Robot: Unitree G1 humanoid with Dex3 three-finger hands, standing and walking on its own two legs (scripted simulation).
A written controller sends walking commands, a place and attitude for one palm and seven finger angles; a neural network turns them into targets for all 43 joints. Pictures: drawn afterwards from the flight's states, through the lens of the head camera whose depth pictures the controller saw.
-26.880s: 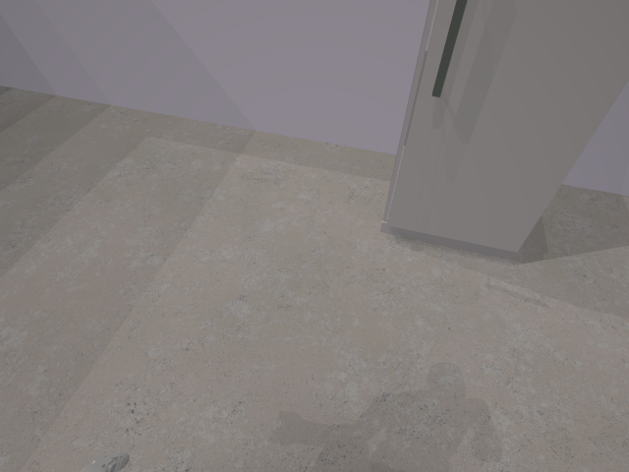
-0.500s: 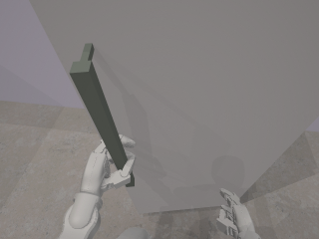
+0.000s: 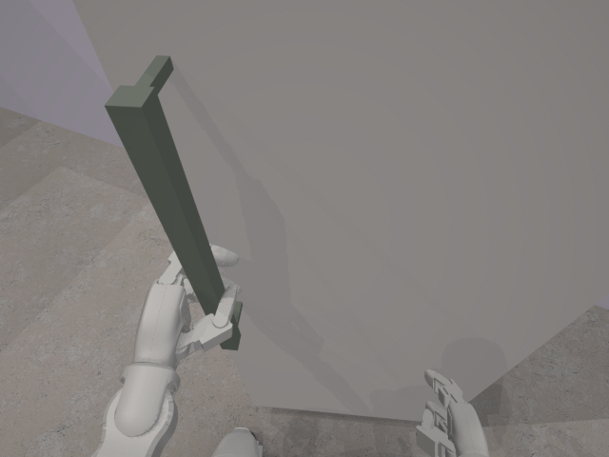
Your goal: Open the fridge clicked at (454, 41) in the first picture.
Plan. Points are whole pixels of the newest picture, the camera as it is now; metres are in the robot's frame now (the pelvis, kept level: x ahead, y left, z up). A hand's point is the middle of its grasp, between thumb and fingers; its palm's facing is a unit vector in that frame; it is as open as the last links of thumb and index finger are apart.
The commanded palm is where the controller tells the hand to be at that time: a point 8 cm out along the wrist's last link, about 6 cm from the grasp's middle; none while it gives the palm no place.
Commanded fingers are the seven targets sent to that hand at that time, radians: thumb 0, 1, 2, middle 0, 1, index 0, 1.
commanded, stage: walk backward, drawing the door open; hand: left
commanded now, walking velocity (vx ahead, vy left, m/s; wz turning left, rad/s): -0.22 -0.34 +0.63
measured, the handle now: (207, 249) +0.30 +0.12 +0.15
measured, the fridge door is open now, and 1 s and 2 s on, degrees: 19 64 70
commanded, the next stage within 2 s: stop walking and hold the door back in 1.08 s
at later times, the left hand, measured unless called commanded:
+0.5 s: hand out of the picture +0.11 +0.06 +0.10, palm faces +0.58 -0.76 -0.29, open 6.4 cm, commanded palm +0.06 +0.08 +0.10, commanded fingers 0.00 0.90 0.90 -0.45 -1.40 -0.45 -1.40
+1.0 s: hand out of the picture -0.06 -0.07 +0.10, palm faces +0.84 -0.45 -0.31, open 6.2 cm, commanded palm -0.11 -0.07 +0.10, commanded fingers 0.00 0.90 0.90 -0.45 -1.40 -0.45 -1.40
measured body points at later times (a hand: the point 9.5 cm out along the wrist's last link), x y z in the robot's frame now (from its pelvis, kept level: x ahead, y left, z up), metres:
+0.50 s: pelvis -0.05 -0.21 -0.01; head -0.02 -0.23 +0.44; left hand +0.08 +0.09 +0.12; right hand +0.19 -0.37 -0.12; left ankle -0.07 -0.02 -0.65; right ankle +0.06 -0.30 -0.72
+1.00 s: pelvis -0.05 -0.38 +0.02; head -0.04 -0.37 +0.47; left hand -0.10 -0.05 +0.12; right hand +0.20 -0.43 -0.08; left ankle -0.14 -0.22 -0.72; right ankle +0.09 -0.46 -0.69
